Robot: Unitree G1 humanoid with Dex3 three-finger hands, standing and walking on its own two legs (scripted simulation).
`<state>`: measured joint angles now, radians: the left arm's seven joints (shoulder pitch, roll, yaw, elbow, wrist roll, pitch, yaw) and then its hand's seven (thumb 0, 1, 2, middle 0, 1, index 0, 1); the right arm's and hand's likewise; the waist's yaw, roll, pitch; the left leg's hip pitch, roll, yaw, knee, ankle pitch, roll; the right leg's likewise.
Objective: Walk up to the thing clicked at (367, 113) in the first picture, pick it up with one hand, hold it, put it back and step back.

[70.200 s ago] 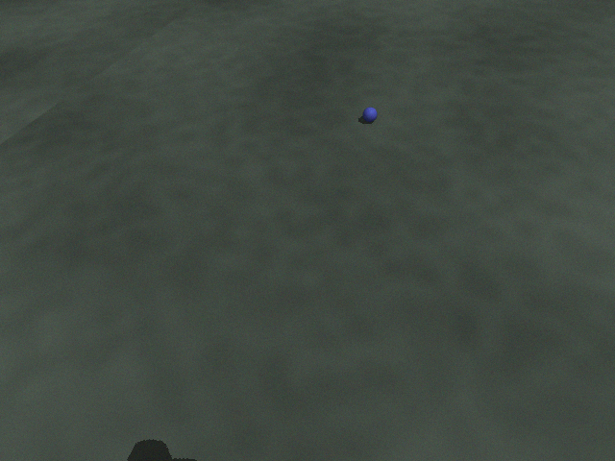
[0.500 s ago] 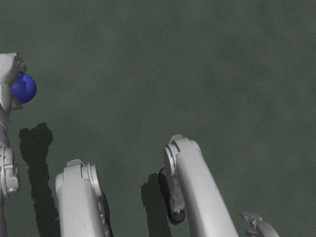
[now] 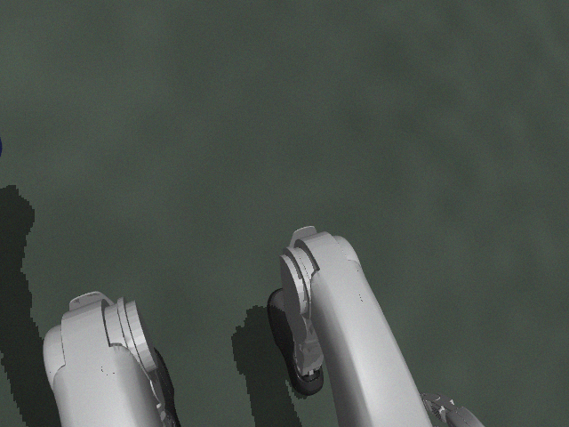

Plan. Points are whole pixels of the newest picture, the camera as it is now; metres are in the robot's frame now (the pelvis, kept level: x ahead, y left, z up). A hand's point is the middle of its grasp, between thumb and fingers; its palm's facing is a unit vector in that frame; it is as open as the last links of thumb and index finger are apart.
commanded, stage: crouch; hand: left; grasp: from above
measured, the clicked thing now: out of the picture +0.53 +0.30 -0.19
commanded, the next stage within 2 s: lower in 0.10 s
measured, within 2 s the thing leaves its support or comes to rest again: rests again in 1.36 s
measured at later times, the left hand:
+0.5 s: hand out of the picture +0.52 +0.30 -0.21, palm faces -0.48 -0.06 -0.88, open 10.7 cm
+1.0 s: hand out of the picture +0.53 +0.30 -0.25, palm faces -0.46 -0.08 -0.89, open 10.6 cm
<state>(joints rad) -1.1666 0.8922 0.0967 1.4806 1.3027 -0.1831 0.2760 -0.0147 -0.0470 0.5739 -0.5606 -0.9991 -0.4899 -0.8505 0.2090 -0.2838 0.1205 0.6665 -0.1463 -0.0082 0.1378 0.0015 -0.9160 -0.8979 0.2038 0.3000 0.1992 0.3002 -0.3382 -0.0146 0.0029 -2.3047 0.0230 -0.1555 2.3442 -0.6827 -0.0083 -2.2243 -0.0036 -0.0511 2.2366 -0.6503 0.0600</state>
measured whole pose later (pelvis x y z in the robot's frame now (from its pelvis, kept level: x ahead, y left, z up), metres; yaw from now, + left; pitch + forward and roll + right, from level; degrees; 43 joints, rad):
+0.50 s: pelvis +0.00 +0.00 -0.03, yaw -2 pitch +34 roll -12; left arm -1.19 0.97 0.08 1.51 1.30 -0.20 0.27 0.00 -0.05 0.52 -0.60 -0.96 -0.53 -0.82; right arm 0.18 -0.31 0.20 0.62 -0.16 0.00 0.14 0.00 -0.92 -0.90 0.20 0.30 0.20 0.30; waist -0.37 -0.04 0.07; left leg -2.37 0.01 -0.19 2.44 -0.68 0.00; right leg -2.27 0.01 -0.07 2.30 -0.64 0.07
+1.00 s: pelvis +0.00 +0.01 -0.04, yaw -4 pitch +32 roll -14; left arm -1.21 1.07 0.11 1.60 1.33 -0.19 0.38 0.00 -0.06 0.49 -0.65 -0.92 -0.57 -0.79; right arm 0.16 -0.33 0.27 0.59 -0.19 -0.06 0.14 0.00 -0.90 -0.89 0.20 0.30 0.20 0.30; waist -0.42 -0.09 0.14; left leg -2.39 0.02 -0.23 2.49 -0.70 0.00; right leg -2.27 0.02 -0.10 2.33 -0.64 0.07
